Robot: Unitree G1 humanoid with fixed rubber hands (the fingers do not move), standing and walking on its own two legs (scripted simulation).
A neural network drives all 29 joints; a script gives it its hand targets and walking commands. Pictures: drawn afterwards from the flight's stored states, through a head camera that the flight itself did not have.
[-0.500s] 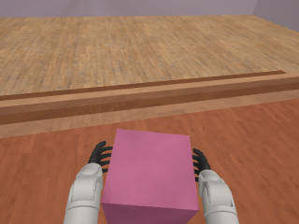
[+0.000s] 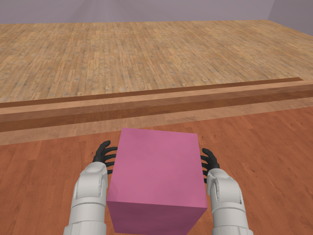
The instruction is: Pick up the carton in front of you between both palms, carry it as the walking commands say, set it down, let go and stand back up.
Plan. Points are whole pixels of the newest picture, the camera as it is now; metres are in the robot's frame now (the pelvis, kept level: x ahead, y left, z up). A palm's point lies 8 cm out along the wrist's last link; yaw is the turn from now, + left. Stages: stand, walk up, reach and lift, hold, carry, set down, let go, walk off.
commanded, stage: hold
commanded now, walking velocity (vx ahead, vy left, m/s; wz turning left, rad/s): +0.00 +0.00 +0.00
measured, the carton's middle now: (154, 184) +0.30 +0.01 -0.02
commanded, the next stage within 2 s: carry in 0.26 s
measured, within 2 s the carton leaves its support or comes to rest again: neither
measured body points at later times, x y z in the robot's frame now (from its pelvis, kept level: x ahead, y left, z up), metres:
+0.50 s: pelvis +0.05 +0.02 -0.01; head +0.01 +0.03 +0.44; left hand +0.35 +0.18 +0.07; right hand +0.35 -0.12 +0.07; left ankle +0.03 +0.13 -0.74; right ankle +0.04 -0.13 -0.74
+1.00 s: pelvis +0.28 +0.07 -0.01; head +0.25 +0.08 +0.44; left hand +0.52 +0.25 +0.09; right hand +0.54 -0.06 +0.08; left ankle +0.33 +0.16 -0.74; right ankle +0.17 -0.07 -0.74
